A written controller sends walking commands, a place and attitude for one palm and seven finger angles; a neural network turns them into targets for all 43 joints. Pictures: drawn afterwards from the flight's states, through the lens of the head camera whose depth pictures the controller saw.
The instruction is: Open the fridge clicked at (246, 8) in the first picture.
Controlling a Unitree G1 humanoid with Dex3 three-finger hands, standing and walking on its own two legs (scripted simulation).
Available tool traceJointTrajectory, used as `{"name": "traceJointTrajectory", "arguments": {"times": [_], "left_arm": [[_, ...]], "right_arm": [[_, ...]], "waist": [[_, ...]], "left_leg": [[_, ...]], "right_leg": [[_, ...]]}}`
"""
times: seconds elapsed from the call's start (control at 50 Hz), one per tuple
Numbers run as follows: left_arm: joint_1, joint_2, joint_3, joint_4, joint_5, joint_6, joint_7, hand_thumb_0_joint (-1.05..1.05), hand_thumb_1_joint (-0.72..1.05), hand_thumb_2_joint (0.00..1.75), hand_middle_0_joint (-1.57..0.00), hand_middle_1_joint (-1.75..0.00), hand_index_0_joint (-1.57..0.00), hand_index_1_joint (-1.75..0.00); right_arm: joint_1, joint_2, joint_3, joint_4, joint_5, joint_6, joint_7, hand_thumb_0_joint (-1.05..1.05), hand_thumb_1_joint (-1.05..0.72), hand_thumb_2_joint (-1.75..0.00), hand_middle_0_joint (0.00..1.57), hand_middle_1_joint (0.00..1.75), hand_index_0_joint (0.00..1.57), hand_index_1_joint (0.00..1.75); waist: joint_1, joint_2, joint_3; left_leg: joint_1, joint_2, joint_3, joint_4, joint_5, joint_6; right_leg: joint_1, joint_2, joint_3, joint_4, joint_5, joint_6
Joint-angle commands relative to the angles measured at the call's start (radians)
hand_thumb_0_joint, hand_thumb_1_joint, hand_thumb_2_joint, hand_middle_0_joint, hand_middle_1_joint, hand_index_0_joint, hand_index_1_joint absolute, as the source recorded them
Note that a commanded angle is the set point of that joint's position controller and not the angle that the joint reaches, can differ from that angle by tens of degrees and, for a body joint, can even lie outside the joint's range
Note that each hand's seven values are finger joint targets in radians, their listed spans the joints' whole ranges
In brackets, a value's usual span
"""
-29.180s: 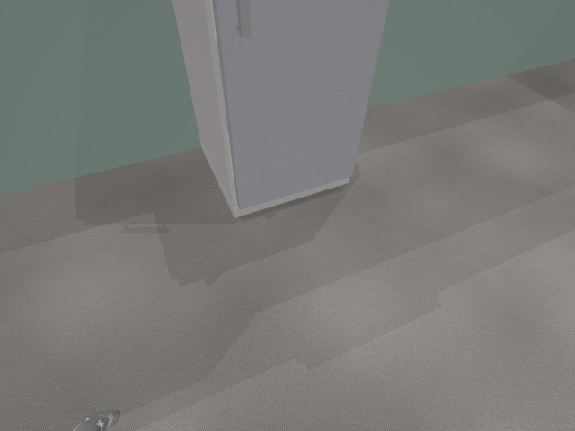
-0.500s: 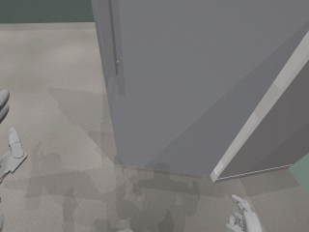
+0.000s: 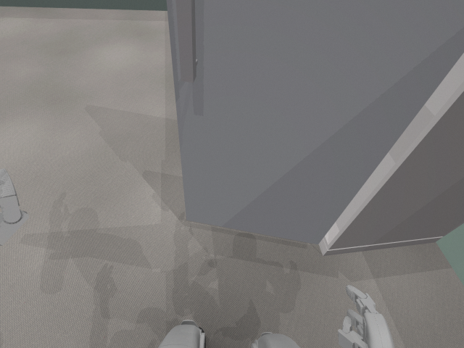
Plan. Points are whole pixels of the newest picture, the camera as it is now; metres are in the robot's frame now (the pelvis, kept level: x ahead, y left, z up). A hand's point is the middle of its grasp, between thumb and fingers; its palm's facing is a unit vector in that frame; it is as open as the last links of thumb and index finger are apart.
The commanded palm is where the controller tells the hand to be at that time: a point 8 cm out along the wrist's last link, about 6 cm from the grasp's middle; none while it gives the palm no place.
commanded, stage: step back with the hand held close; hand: left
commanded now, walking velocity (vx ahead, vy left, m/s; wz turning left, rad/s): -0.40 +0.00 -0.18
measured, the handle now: out of the picture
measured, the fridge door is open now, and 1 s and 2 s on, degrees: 72 72 72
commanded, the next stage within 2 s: stop stepping back and stand still in 0.36 s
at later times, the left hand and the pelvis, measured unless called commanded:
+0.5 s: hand (77, 260) +0.18 +0.18 +0.19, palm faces +0.11 -0.86 -0.51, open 7.4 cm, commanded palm +0.11 +0.25 +0.20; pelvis -0.09 -0.02 +0.03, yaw -12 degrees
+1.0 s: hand out of the picture +0.06 +0.19 +0.18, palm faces +0.33 -0.85 -0.42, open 7.4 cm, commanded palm +0.00 +0.25 +0.20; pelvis -0.17 -0.04 +0.02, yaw -6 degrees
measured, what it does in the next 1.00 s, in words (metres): walks backwards: right foot, then left foot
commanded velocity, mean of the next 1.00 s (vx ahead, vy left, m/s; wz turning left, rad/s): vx -0.08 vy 0.05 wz -0.01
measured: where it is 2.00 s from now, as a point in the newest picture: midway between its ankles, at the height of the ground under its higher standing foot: outside the picture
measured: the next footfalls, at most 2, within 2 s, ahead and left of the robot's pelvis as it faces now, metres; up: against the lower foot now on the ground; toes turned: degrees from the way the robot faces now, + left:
right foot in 0.16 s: -0.12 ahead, -0.13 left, +0.00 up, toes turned -5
left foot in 0.34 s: +0.02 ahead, +0.07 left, +0.00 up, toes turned -5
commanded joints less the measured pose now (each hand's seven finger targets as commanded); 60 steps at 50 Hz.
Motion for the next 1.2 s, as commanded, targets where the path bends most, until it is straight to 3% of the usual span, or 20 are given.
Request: {"name": "traceJointTrajectory", "arguments": {"times": [0.0,0.08,0.14,0.16,0.2,0.26,0.28,0.32,0.36,0.44,0.58,0.6,0.62,0.64,0.74,0.88,0.98,1.02,1.12,1.18], "left_arm": [[0.115,0.139,0.156,-0.183,-0.042,-0.055,0.027,0.0,0.9,0.9,-0.2,-0.3,-0.2,-0.3],[0.002,0.11,0.064,-0.193,-0.056,-0.04,0.017,0.0,0.9,0.9,-0.2,-0.3,-0.2,-0.3],[-0.126,0.203,0.06,-0.178,-0.035,-0.05,0.025,0.0,0.9,0.9,-0.2,-0.3,-0.2,-0.3],[-0.165,0.25,0.081,-0.164,-0.027,-0.054,0.035,0.0,0.9,0.9,-0.2,-0.3,-0.2,-0.3],[-0.188,0.244,0.069,-0.16,-0.007,-0.034,0.022,0.0,0.9,0.9,-0.2,-0.3,-0.2,-0.3],[-0.111,0.178,0.044,-0.151,-0.015,0.004,0.016,0.0,0.9,0.9,-0.2,-0.3,-0.2,-0.3],[-0.117,0.177,0.039,-0.171,-0.022,0.007,0.018,0.0,0.9,0.9,-0.2,-0.3,-0.2,-0.3],[-0.039,0.153,0.033,-0.193,-0.032,-0.001,0.005,0.0,0.9,0.9,-0.2,-0.3,-0.2,-0.3],[0.057,0.127,0.057,-0.106,-0.04,-0.011,-0.01,0.0,0.9,0.9,-0.2,-0.3,-0.2,-0.3],[0.236,0.162,0.114,-0.223,-0.047,0.036,-0.006,0.0,0.9,0.9,-0.2,-0.3,-0.2,-0.3],[0.215,0.22,0.159,-0.271,-0.04,0.051,0.05,0.0,0.9,0.9,-0.2,-0.3,-0.2,-0.3],[0.175,0.25,0.173,-0.265,-0.034,0.049,0.053,0.0,0.9,0.9,-0.2,-0.3,-0.2,-0.3],[0.161,0.245,0.155,-0.214,-0.03,0.049,0.052,0.0,0.9,0.9,-0.2,-0.3,-0.2,-0.3],[0.102,0.257,0.152,-0.184,-0.035,0.049,0.056,0.0,0.9,0.9,-0.2,-0.3,-0.2,-0.3],[-0.03,0.116,0.02,0.044,-0.017,0.041,0.047,0.0,0.9,0.9,-0.2,-0.3,-0.2,-0.3],[-0.063,0.151,0.024,-0.047,0.002,0.02,0.055,0.0,0.9,0.9,-0.2,-0.3,-0.2,-0.3],[0.002,0.19,0.096,-0.209,-0.004,-0.019,0.06,0.0,0.9,0.9,-0.2,-0.3,-0.2,-0.3],[0.08,0.163,0.092,-0.12,-0.012,-0.009,0.049,0.0,0.9,0.9,-0.2,-0.3,-0.2,-0.3],[-0.005,0.13,0.058,-0.004,-0.016,0.002,0.041,0.0,0.9,0.9,-0.2,-0.3,-0.2,-0.3],[-0.035,0.112,0.027,0.005,-0.014,0.018,0.04,0.0,0.9,0.9,-0.2,-0.3,-0.2,-0.3]], "right_arm": [[-0.07,-0.156,-0.081,-0.145,0.009,-0.082,0.01,0.0,-0.9,-0.9,0.2,0.3,0.2,0.3],[-0.068,-0.138,-0.05,-0.081,0.0,-0.083,0.015,0.0,-0.9,-0.9,0.2,0.3,0.2,0.3],[-0.085,-0.095,-0.04,-0.061,0.009,-0.054,0.003,0.0,-0.9,-0.9,0.2,0.3,0.2,0.3],[-0.129,-0.095,-0.026,-0.078,0.002,-0.058,-0.009,0.0,-0.9,-0.9,0.2,0.3,0.2,0.3],[-0.15,-0.094,-0.023,-0.096,0.015,-0.072,-0.025,0.0,-0.9,-0.9,0.2,0.3,0.2,0.3],[-0.161,-0.095,0.021,-0.108,0.012,-0.031,-0.045,0.0,-0.9,-0.9,0.2,0.3,0.2,0.3],[-0.139,-0.111,0.018,-0.103,0.02,-0.027,-0.046,0.0,-0.9,-0.9,0.2,0.3,0.2,0.3],[-0.096,-0.148,-0.024,-0.116,0.012,-0.031,-0.007,0.0,-0.9,-0.9,0.2,0.3,0.2,0.3],[-0.071,-0.17,-0.059,-0.107,0.021,-0.041,0.023,0.0,-0.9,-0.9,0.2,0.3,0.2,0.3],[-0.081,-0.142,-0.058,-0.162,0.015,-0.016,0.029,0.0,-0.9,-0.9,0.2,0.3,0.2,0.3],[-0.063,-0.158,-0.045,-0.177,0.017,-0.019,-0.005,0.0,-0.9,-0.9,0.2,0.3,0.2,0.3],[-0.067,-0.156,-0.049,-0.176,0.013,-0.015,-0.009,0.0,-0.9,-0.9,0.2,0.3,0.2,0.3],[-0.072,-0.14,-0.045,-0.168,0.006,-0.009,-0.007,0.0,-0.9,-0.9,0.2,0.3,0.2,0.3],[-0.069,-0.154,-0.038,-0.147,0.002,-0.017,-0.009,0.0,-0.9,-0.9,0.2,0.3,0.2,0.3],[-0.025,-0.145,-0.028,-0.06,0.006,-0.021,-0.017,0.0,-0.9,-0.9,0.2,0.3,0.2,0.3],[-0.038,-0.141,-0.033,-0.078,-0.005,-0.036,-0.016,0.0,-0.9,-0.9,0.2,0.3,0.2,0.3],[-0.051,-0.167,-0.037,-0.132,0.008,-0.043,-0.007,0.0,-0.9,-0.9,0.2,0.3,0.2,0.3],[-0.047,-0.142,-0.025,-0.118,0.017,-0.039,-0.006,0.0,-0.9,-0.9,0.2,0.3,0.2,0.3],[-0.027,-0.138,-0.027,-0.1,0.015,-0.043,-0.001,0.0,-0.9,-0.9,0.2,0.3,0.2,0.3],[-0.027,-0.136,-0.023,-0.093,0.013,-0.038,0.003,0.0,-0.9,-0.9,0.2,0.3,0.2,0.3]], "waist": [[0.043,0.263,-0.248],[0.04,0.201,-0.216],[0.047,-0.207,-0.154],[0.075,-0.243,-0.125],[0.074,-0.275,-0.217],[0.03,0.005,-0.202],[0.013,0.108,-0.237],[0.047,0.24,-0.345],[0.04,0.109,-0.271],[0.04,0.204,-0.291],[0.025,0.214,-0.199],[0.016,0.086,-0.173],[0.02,-0.136,-0.11],[0.033,-0.206,-0.037],[-0.004,-0.095,-0.088],[0.025,-0.186,-0.077],[0.038,0.18,-0.183],[0.034,0.206,-0.135],[0.015,-0.106,-0.079],[0.016,-0.145,-0.115]], "left_leg": [[0.029,0.263,-0.211,-0.433,-0.438,0.08],[0.213,0.215,-0.155,-0.414,-0.371,-0.032],[0.304,0.029,0.041,0.146,-0.238,-0.11],[0.168,-0.007,0.058,0.335,-0.368,-0.105],[0.02,-0.029,0.02,0.345,-0.387,-0.089],[0.199,-0.08,0.123,-0.136,-0.086,-0.086],[0.351,-0.054,0.123,-0.295,0.289,-0.083],[0.644,0.289,-0.194,-0.232,1.081,0.038],[0.538,0.302,-0.139,-0.288,0.849,0.076],[0.432,0.262,-0.112,-0.336,0.594,0.08],[-0.018,0.095,-0.006,-0.383,-0.547,-0.001],[-0.001,0.028,0.026,-0.205,-0.54,-0.03],[0.011,-0.038,0.025,0.121,-0.438,-0.063],[-0.016,-0.043,-0.028,0.346,-0.392,-0.074],[0.074,0.012,0.015,0.296,-0.223,-0.079],[0.25,-0.024,0.092,-0.132,-0.282,-0.026],[0.327,0.143,-0.11,-0.293,0.045,0.025],[0.174,0.14,-0.072,-0.328,-0.171,0.016],[0.183,0.0,0.051,-0.09,-0.279,-0.041],[0.261,-0.004,0.04,-0.086,-0.241,-0.04]], "right_leg": [[0.262,-0.017,-0.043,-0.059,-0.118,-0.011],[0.261,-0.031,-0.074,-0.591,-0.11,-0.045],[0.031,-0.41,0.35,-0.882,0.278,-0.14],[0.093,-0.464,0.305,-0.821,0.619,-0.162],[0.325,-0.391,0.196,-0.62,1.086,-0.147],[0.412,-0.249,0.028,-0.418,1.305,-0.071],[0.351,-0.183,-0.02,-0.319,1.184,-0.019],[0.05,-0.046,0.03,-0.052,-0.039,-0.001],[0.015,-0.019,0.052,0.022,-0.178,-0.015],[0.096,-0.05,-0.053,-0.113,-0.02,0.012],[0.519,-0.074,-0.134,-0.523,0.017,-0.026],[0.435,-0.175,-0.011,-0.661,-0.051,-0.056],[0.232,-0.403,0.342,-0.861,-0.227,-0.147],[0.076,-0.538,0.496,-0.923,-0.172,-0.205],[0.143,-0.373,0.159,-0.773,-0.03,-0.125],[0.192,-0.35,0.146,-0.773,-0.143,-0.106],[0.277,-0.142,-0.044,-0.413,0.226,-0.015],[0.324,-0.13,-0.072,-0.461,0.108,-0.003],[0.226,-0.269,0.151,-0.692,0.029,-0.067],[0.204,-0.312,0.157,-0.73,-0.018,-0.09]]}}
